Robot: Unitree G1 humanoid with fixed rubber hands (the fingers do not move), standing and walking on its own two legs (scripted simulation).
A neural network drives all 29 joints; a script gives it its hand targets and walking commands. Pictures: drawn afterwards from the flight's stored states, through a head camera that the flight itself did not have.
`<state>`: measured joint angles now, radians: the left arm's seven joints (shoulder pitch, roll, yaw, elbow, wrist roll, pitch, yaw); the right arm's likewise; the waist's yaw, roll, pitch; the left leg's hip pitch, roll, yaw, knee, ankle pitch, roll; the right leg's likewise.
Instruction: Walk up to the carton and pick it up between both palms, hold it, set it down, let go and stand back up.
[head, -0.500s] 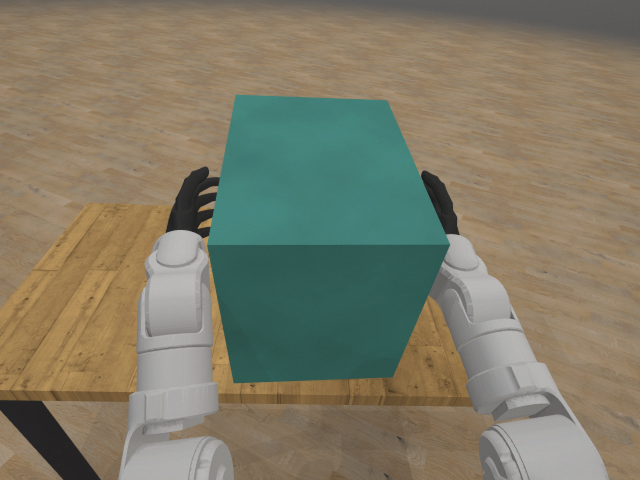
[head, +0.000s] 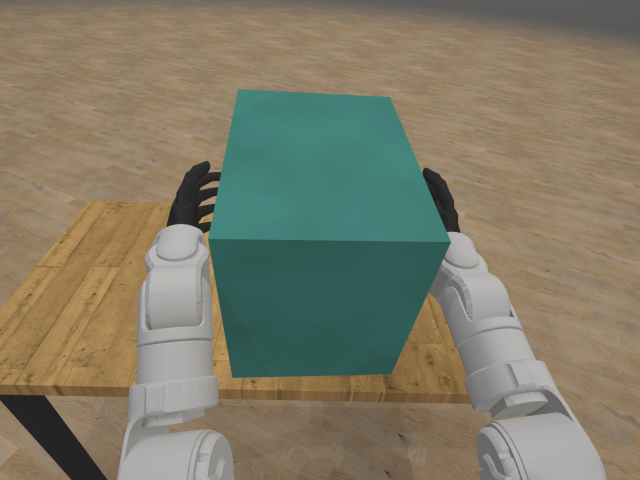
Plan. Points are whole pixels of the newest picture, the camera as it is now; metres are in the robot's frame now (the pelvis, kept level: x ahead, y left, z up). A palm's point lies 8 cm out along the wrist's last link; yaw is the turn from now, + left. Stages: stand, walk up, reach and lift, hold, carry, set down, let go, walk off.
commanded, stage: hold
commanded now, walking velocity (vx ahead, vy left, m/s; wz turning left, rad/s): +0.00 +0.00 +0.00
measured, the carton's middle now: (314, 231) +0.41 +0.01 +0.16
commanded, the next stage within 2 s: none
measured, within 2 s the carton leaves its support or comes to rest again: neither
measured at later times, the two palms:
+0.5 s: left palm (187, 231) +0.36 +0.16 +0.20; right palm (438, 234) +0.36 -0.14 +0.19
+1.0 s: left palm (188, 228) +0.36 +0.16 +0.20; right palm (438, 233) +0.36 -0.15 +0.19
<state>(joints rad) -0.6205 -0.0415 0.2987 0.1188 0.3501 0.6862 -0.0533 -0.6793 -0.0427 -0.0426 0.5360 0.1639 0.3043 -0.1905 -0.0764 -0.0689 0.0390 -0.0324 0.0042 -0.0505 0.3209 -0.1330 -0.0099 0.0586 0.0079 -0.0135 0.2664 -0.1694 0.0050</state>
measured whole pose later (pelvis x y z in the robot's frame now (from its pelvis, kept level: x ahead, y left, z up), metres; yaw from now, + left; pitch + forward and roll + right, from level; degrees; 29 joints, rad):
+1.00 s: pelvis +0.00 +0.00 +0.00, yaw +0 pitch -9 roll -1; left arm -0.61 -0.04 0.30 0.12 0.34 0.68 -0.05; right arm -0.67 -0.05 -0.03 0.54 0.18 0.30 -0.20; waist -0.07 -0.06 0.03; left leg -0.03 0.00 -0.04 0.32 -0.14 -0.01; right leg 0.06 0.01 -0.01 0.26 -0.17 0.01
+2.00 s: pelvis +0.00 +0.00 +0.00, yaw +0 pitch -10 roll -1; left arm -0.59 -0.05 0.29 0.09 0.35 0.70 -0.05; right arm -0.66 -0.05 -0.02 0.51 0.18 0.31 -0.20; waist -0.09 -0.07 0.05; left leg -0.02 0.00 -0.05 0.32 -0.14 -0.01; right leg 0.08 0.01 -0.01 0.26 -0.17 0.01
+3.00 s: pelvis +0.00 +0.00 +0.00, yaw +0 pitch -9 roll -1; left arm -0.59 -0.05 0.29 0.08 0.35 0.69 -0.05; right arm -0.65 -0.05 -0.02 0.51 0.18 0.30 -0.20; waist -0.08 -0.07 0.06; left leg -0.02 0.01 -0.04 0.32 -0.14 -0.01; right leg 0.08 0.01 -0.01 0.26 -0.17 0.01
